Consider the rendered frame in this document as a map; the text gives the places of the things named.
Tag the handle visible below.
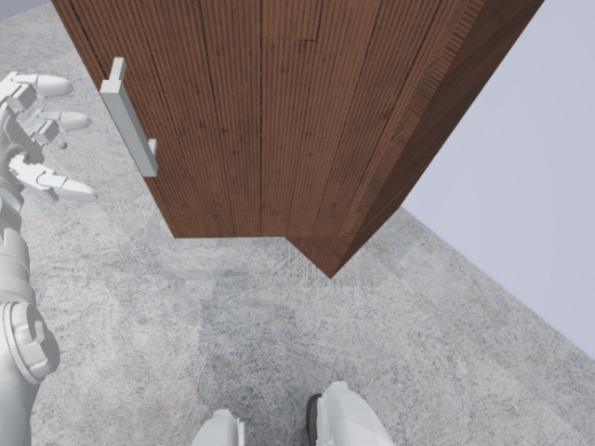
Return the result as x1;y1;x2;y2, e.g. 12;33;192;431
100;57;158;177

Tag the cupboard door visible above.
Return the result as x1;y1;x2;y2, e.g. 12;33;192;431
51;0;458;239

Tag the robot left forearm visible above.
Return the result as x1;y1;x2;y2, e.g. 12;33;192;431
0;177;36;307

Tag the robot shin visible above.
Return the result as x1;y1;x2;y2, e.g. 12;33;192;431
212;409;233;418
316;382;349;446

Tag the left robot hand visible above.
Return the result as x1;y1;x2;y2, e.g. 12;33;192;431
0;72;99;203

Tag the robot right shin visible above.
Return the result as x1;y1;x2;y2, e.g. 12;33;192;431
316;382;349;446

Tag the robot left upper arm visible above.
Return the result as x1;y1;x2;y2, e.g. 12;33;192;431
0;301;60;446

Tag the robot left shin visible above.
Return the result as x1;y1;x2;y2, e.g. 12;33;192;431
212;409;233;418

